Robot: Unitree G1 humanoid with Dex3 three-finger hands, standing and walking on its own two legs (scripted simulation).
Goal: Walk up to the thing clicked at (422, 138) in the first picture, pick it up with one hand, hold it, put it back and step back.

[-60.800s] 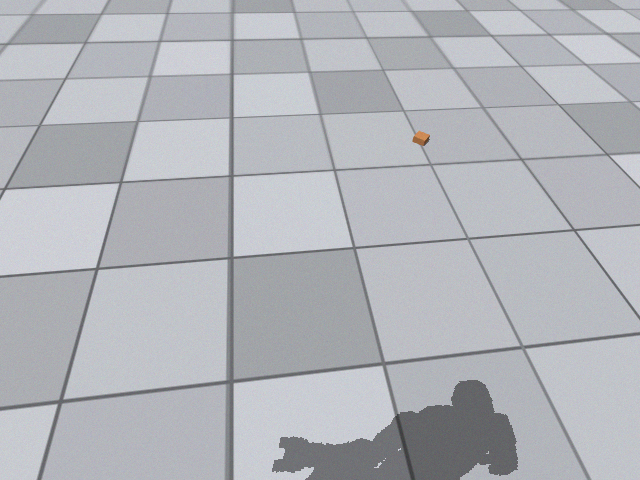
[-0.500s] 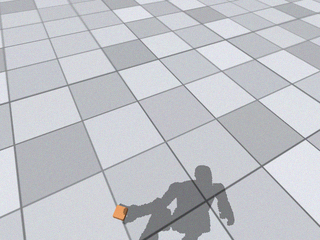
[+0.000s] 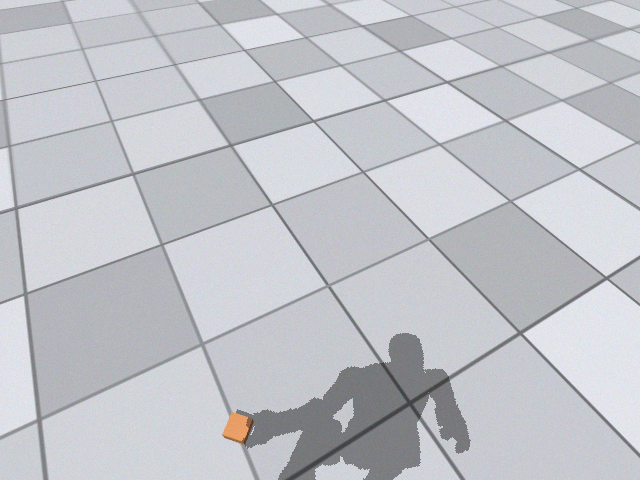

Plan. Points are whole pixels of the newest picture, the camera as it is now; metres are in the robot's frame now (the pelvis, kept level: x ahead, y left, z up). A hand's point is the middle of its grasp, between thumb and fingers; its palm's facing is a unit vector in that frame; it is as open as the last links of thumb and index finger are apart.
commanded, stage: stand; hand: left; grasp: from above
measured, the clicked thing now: (238, 428) +0.37 +0.21 -0.76
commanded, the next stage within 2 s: step back in 0.36 s
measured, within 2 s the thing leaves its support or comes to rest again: neither
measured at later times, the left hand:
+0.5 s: hand out of the picture +0.07 +0.27 -0.16, palm faces +0.02 -0.93 -0.36, open 7.4 cm
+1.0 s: hand out of the picture +0.03 +0.33 -0.17, palm faces -0.07 -0.93 -0.37, open 7.4 cm
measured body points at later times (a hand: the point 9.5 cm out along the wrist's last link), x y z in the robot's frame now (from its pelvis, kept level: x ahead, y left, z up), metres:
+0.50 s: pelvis -0.02 +0.01 -0.01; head +0.03 +0.00 +0.44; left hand +0.07 +0.32 -0.13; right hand +0.07 -0.30 -0.14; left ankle +0.01 +0.13 -0.73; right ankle -0.03 -0.10 -0.75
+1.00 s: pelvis -0.09 +0.07 -0.02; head -0.02 +0.07 +0.42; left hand +0.03 +0.37 -0.15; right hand +0.00 -0.24 -0.14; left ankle -0.03 +0.16 -0.75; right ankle -0.13 -0.07 -0.70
